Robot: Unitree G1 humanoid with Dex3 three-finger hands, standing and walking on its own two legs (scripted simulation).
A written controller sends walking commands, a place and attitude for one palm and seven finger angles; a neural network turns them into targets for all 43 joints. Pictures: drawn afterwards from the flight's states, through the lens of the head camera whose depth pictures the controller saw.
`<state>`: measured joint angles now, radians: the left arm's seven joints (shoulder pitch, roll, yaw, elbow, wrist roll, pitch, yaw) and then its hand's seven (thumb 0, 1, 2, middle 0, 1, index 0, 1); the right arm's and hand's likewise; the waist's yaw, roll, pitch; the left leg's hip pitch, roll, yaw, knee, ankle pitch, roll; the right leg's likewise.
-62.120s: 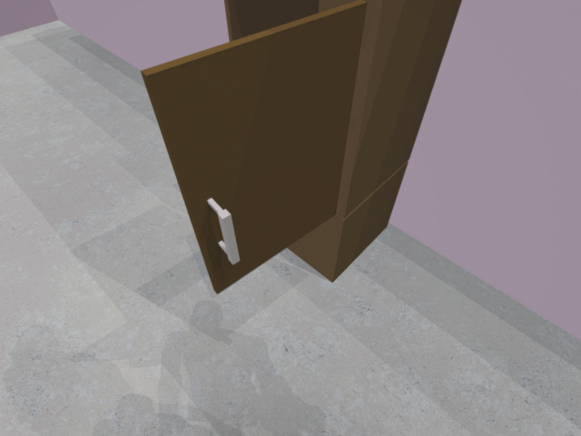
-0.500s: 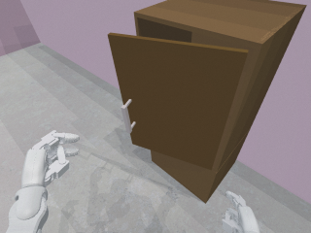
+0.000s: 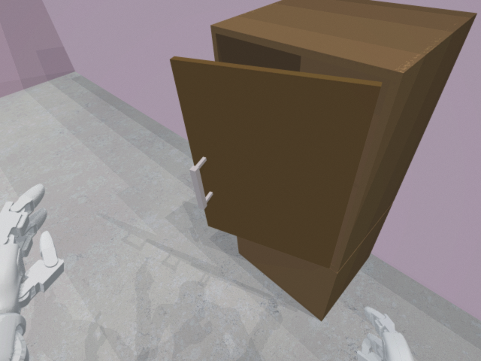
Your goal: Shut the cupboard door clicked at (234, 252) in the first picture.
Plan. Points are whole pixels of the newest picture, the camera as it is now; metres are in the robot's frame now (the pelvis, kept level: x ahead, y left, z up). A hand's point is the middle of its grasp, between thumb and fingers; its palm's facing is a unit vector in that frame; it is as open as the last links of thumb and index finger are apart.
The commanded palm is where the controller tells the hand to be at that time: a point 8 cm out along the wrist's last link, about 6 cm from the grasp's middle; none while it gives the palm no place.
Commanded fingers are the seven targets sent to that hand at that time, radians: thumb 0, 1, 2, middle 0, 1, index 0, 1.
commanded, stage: draw the hand back to the body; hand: left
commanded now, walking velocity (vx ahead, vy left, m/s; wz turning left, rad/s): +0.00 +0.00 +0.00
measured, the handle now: (202, 183) +0.59 +0.20 -0.10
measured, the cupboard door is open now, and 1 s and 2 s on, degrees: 19 19 19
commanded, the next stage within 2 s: step back with the hand held close in 0.10 s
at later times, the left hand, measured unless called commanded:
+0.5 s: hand (45, 261) +0.19 +0.28 +0.16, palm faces +0.37 -0.78 -0.51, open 7.4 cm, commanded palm +0.13 +0.32 +0.17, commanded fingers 0.00 0.90 0.90 -0.20 -0.30 -0.20 -0.30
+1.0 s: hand out of the picture +0.11 +0.31 +0.15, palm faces +0.45 -0.77 -0.45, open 7.4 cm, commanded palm +0.05 +0.34 +0.17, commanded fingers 0.00 0.90 0.90 -0.20 -0.30 -0.20 -0.30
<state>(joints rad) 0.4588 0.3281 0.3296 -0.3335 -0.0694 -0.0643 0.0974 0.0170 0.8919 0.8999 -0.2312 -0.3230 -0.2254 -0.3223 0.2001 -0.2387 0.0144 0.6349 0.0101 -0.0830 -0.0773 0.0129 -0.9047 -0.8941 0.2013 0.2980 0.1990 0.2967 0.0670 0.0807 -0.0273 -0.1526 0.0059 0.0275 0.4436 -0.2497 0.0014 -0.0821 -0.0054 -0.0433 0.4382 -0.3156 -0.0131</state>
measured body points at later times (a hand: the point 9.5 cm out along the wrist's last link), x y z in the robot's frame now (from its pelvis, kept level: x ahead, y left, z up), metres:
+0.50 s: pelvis -0.01 +0.02 +0.00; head -0.01 +0.00 +0.45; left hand +0.16 +0.32 +0.18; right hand +0.16 -0.23 -0.10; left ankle -0.01 +0.12 -0.74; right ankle -0.05 -0.10 -0.74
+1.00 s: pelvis -0.09 +0.04 -0.01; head -0.08 +0.04 +0.44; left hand +0.08 +0.34 +0.18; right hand +0.08 -0.21 -0.09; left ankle -0.01 +0.12 -0.74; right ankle -0.05 -0.10 -0.74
